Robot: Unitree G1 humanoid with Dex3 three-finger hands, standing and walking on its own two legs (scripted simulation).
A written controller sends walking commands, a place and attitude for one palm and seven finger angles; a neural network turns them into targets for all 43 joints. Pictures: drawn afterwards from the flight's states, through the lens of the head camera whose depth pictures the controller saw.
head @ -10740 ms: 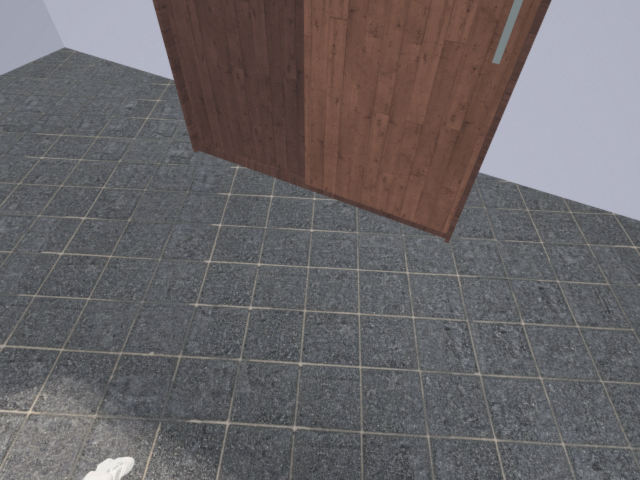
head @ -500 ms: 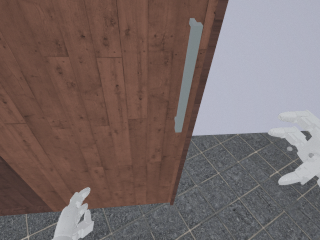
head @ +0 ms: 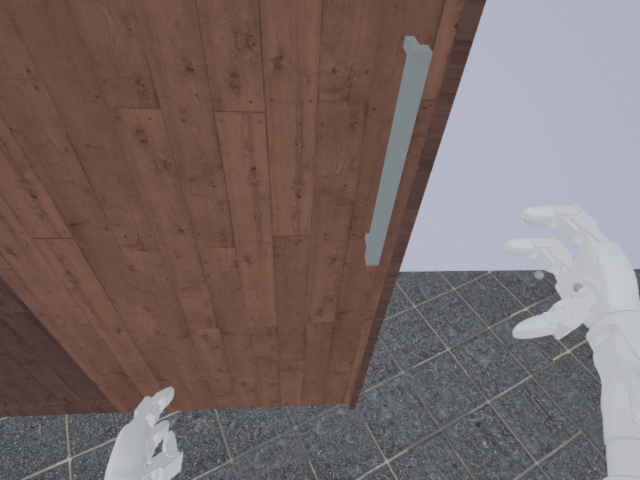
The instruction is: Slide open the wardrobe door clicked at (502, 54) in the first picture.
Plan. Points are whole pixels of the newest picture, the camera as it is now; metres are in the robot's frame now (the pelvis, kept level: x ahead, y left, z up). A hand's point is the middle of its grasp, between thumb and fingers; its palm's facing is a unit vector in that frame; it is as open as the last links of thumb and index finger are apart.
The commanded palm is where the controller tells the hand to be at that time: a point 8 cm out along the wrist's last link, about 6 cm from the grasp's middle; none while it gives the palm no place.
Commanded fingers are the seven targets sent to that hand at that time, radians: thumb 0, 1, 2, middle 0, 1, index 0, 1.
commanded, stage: move the hooked fingers beside the handle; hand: right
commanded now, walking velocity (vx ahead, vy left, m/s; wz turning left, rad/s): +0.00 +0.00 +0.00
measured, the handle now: (387, 170) +0.46 -0.06 +0.17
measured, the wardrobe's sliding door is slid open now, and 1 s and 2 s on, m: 0.00 0.00 0.00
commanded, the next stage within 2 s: feel for the door with the fingertips in 1.72 s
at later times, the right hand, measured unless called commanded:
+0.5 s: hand (492, 247) +0.36 -0.18 +0.14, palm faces -0.07 +1.00 -0.01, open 14.0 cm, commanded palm +0.34 -0.23 +0.15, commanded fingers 0.00 0.50 -0.30 0.30 1.20 0.30 1.20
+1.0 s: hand (449, 219) +0.41 -0.14 +0.14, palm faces -0.08 +1.00 +0.00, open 14.0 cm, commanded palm +0.39 -0.19 +0.14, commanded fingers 0.00 0.50 -0.30 0.30 1.20 0.30 1.20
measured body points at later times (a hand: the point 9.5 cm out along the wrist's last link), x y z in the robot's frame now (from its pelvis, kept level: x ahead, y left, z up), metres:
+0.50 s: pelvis +0.00 +0.00 +0.00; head +0.00 +0.01 +0.45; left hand +0.15 +0.25 -0.09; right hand +0.36 -0.24 +0.15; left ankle +0.01 +0.11 -0.73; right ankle +0.00 -0.10 -0.73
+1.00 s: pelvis +0.00 +0.00 +0.00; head +0.02 +0.01 +0.45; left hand +0.11 +0.25 -0.11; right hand +0.41 -0.20 +0.14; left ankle +0.01 +0.11 -0.73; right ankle +0.00 -0.10 -0.73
